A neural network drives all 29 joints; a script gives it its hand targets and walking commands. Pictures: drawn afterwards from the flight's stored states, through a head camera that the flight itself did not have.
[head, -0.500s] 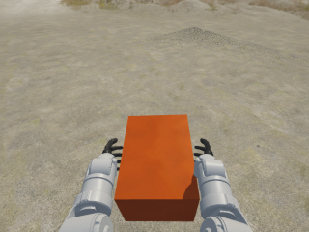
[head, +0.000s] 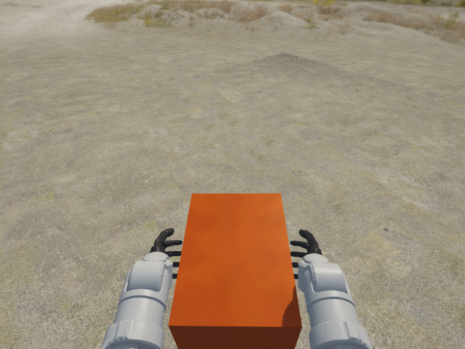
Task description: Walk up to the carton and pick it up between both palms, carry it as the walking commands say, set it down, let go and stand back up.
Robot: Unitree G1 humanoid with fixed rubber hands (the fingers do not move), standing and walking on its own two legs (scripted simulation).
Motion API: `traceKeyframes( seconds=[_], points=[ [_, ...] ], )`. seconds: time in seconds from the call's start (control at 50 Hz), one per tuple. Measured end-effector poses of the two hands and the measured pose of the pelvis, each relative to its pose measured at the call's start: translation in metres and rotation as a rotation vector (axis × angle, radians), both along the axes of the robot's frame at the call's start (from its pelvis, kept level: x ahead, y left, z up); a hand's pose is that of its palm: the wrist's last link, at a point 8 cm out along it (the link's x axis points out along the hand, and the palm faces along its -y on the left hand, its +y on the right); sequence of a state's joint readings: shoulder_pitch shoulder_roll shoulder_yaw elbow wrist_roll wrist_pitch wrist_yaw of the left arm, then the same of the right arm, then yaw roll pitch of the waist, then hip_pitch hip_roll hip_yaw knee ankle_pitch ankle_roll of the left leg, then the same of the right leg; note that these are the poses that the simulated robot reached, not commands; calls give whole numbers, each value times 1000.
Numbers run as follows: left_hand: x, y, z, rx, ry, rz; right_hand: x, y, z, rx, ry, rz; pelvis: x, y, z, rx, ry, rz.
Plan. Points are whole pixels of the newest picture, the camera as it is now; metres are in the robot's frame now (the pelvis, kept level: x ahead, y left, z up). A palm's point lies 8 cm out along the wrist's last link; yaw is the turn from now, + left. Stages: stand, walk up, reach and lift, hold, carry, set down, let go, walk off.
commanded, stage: reach and lift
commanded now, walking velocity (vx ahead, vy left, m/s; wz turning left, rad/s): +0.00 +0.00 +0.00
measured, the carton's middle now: (236, 269) +0.32 +0.00 -0.03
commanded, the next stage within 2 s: hold in 0.08 s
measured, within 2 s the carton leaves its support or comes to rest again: neither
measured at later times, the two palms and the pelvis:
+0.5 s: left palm (165, 271) +0.26 +0.13 +0.04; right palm (322, 270) +0.26 -0.15 +0.05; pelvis -0.03 -0.01 -0.01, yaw -1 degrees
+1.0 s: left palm (162, 270) +0.27 +0.14 +0.03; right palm (311, 263) +0.29 -0.14 +0.04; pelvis +0.00 -0.02 +0.00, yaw +1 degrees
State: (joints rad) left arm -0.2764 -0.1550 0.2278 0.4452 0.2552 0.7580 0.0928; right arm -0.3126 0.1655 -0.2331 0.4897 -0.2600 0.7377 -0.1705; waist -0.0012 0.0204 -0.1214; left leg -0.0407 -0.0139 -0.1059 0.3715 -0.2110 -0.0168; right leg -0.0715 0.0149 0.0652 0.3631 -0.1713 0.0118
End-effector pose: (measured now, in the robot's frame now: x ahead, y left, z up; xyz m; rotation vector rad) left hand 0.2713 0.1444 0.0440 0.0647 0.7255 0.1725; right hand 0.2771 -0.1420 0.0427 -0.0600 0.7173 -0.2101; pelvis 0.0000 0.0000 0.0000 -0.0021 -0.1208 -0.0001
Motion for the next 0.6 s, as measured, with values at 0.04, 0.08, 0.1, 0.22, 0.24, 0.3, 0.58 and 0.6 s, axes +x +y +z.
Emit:
traceKeyframes(
  seconds=[0.04,0.08,0.1,0.22,0.24,0.3,0.58,0.6],
  points=[
    [-3,2,0,11,-1,2,-5,2,0,7,1,2,-3,3,0,0,-5,0],
    [-5,3,0,11,-7,-5,-9,3,0,2,-4,-5,-7,6,-1,-1,-11,-2],
    [-7,3,0,13,-10,-11,-11,4,1,-2,-7,-13,-9,8,-1,-1,-15,-3],
    [-13,1,0,3,-11,-40,-21,5,7,-26,-17,-72,-21,15,-4,1,-30,-13],
    [-13,0,0,5,-11,-40,-22,4,7,-26,-17,-83,-23,15,-4,1,-31,-14],
    [-13,-4,3,14,-17,-28,-24,1,7,-10,-25,-105,-30,14,-6,3,-35,-17],
    [-8,-17,-2,-15,-23,14,-10,-12,7,-28,-33,-76,-29,-20,-8,8,-17,-5],
    [-6,-17,-2,-14,-21,17,-9,-11,6,-30,-31,-69,-28,-23,-8,7,-18,0]
  ],
)
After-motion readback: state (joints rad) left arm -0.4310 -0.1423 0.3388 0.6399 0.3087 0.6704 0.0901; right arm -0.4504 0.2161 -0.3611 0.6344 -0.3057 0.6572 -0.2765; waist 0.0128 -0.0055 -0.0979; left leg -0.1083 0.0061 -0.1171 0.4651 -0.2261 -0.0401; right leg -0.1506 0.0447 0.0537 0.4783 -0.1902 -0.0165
